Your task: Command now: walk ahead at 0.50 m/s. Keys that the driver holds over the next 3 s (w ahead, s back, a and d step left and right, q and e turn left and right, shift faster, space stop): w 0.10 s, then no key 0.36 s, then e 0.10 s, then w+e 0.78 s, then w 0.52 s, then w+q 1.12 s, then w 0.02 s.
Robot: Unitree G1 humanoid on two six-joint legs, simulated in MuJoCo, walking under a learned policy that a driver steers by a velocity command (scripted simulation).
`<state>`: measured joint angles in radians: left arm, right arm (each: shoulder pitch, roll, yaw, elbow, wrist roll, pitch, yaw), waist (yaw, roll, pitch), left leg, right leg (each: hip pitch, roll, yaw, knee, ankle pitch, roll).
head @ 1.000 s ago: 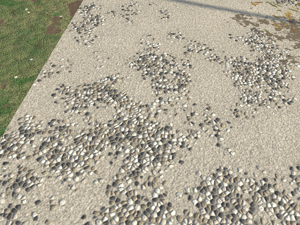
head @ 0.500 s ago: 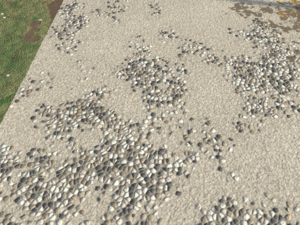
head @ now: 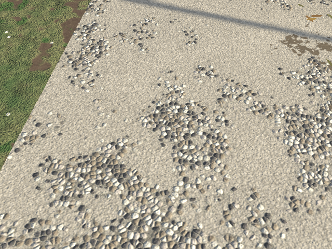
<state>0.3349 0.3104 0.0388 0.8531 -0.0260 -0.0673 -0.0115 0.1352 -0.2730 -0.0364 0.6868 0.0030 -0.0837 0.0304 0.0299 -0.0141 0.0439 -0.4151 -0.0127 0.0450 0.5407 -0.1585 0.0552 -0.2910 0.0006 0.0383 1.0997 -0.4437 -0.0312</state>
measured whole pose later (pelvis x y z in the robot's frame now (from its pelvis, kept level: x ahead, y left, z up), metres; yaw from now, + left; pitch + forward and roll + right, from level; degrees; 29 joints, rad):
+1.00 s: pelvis +0.31 -0.02 +0.02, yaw -14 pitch +1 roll -1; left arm 0.16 0.30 0.10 0.78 -0.02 -0.01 -0.02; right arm 0.38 -0.25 -0.06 0.88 -0.02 -0.08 -0.04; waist -0.07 -0.03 -0.03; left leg -0.02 0.06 0.14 0.26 -0.26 -0.01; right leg -0.68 -0.04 0.06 0.96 -0.09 0.02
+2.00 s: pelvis +0.81 -0.28 +0.02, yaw -31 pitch +1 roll +1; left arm 0.16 0.29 0.05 0.74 0.00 -0.06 0.00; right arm 0.35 -0.26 -0.05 0.83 0.01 -0.09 0.02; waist -0.06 -0.04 0.03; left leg -0.15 -0.07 0.01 0.29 -0.16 0.07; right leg -0.64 -0.10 0.06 0.86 -0.14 0.01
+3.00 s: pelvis +1.29 -0.45 +0.02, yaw +3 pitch +2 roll -1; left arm 0.08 0.31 0.06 0.74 0.01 -0.09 0.00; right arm 0.34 -0.28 -0.06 0.68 0.01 -0.04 0.00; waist -0.05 -0.03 0.04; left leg -0.19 -0.10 -0.08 0.36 -0.18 0.09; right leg -0.66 -0.10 0.09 0.86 -0.12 0.06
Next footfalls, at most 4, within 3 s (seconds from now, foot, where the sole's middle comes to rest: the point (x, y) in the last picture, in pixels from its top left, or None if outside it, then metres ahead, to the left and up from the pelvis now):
0.36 right None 0.36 -0.13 -0.77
0.74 left None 0.30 0.11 -0.77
1.20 right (235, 240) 0.49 -0.24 -0.77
1.72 left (222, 157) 0.88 -0.22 -0.77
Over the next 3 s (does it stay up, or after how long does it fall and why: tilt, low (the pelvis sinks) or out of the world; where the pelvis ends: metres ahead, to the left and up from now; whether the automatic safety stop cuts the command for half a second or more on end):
stays up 1.29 -0.45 0.02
